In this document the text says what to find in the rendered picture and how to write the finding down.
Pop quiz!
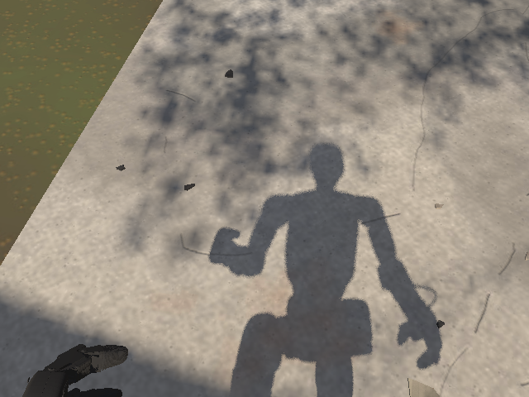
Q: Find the robot left hand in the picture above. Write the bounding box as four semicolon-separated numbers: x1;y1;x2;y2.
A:
22;344;128;397

